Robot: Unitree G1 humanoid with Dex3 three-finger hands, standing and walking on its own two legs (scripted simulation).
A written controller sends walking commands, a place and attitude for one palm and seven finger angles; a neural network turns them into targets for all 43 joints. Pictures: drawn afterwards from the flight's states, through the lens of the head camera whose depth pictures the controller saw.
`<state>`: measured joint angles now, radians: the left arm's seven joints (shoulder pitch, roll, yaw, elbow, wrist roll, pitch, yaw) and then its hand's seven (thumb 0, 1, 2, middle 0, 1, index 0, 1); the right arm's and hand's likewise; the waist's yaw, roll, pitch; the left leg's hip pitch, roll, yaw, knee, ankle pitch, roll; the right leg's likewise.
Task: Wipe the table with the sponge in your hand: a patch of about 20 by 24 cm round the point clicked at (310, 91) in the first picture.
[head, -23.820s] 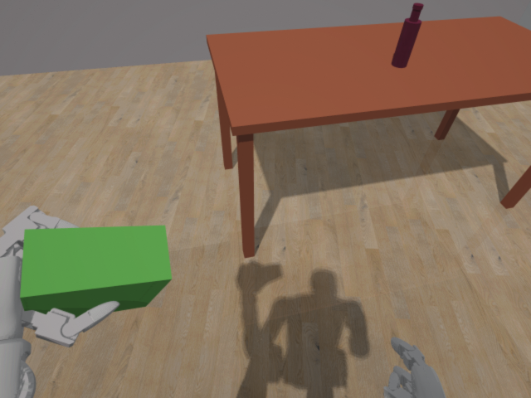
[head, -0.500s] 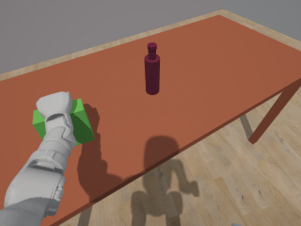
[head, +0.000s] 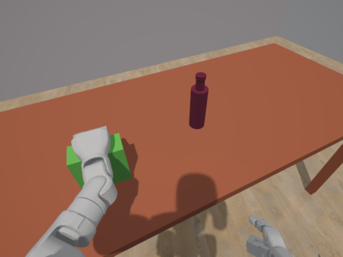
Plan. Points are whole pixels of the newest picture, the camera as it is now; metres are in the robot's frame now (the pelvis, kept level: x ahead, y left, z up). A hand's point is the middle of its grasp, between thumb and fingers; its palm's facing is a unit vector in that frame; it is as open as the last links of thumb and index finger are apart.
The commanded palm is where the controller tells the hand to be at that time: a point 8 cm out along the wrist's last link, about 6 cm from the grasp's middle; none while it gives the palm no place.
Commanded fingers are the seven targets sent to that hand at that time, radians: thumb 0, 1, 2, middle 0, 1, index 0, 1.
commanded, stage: wipe back along the third lane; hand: left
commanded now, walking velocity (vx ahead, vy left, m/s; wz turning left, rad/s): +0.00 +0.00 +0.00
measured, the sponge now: (103, 168) +0.34 +0.24 +0.00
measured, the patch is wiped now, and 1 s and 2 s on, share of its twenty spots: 1.00 1.00 1.00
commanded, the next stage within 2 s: slide back across to the middle lane in 1.10 s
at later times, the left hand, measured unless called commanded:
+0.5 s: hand (103, 174) +0.29 +0.20 +0.06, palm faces +0.06 -0.06 -1.00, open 10.4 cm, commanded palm +0.24 +0.18 +0.09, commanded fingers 0.00 0.10 1.30 -1.20 -1.60 -1.20 -1.60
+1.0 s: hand (108, 191) +0.25 +0.18 +0.06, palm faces +0.07 -0.07 -1.00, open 10.4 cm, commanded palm +0.20 +0.16 +0.09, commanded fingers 0.00 0.10 1.30 -1.20 -1.60 -1.20 -1.60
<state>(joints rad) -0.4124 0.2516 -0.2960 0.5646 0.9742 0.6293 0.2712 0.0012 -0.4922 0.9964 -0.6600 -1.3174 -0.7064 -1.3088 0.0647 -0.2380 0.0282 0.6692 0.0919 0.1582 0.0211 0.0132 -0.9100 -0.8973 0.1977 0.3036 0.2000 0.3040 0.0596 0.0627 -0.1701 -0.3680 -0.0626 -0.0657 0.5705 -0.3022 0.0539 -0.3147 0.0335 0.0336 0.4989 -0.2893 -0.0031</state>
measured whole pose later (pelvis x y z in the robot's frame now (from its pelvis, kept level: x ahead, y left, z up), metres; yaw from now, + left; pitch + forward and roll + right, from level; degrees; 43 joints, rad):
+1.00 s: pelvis -0.02 -0.04 +0.00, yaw -1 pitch -1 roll +0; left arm 0.00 0.28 -0.32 0.11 0.99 0.66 0.21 0.01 -0.47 1.00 -0.63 -1.33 -0.68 -1.32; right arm 0.01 -0.27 0.02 0.66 0.09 0.15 0.04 0.02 -0.91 -0.90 0.20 0.30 0.20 0.30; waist 0.07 0.10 -0.12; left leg -0.24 -0.02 -0.06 0.53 -0.28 0.00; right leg -0.22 0.08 0.04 0.52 -0.28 -0.06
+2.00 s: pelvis -0.02 -0.04 +0.00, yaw -2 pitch -3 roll +0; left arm 0.17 0.34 -0.17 -0.08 0.93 0.55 0.13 0.00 -0.48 1.00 -0.65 -1.33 -0.70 -1.32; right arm 0.01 -0.25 0.04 0.67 0.07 0.09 -0.02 0.02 -0.91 -0.90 0.20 0.30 0.20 0.30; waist 0.10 0.09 -0.08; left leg -0.19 -0.01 -0.04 0.51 -0.27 0.00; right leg -0.18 0.08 0.05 0.50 -0.27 -0.05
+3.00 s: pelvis -0.05 -0.07 +0.00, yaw +0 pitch +1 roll +0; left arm -0.20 0.41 -0.07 0.46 0.97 0.34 0.10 0.00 -0.56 1.04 -0.71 -1.29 -0.76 -1.26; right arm 0.13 -0.29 0.01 0.72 0.07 0.05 -0.08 0.01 -0.91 -0.90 0.20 0.30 0.20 0.30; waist 0.07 0.10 -0.10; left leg -0.34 0.00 -0.09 0.56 -0.26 0.02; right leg -0.32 0.09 0.00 0.55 -0.26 -0.09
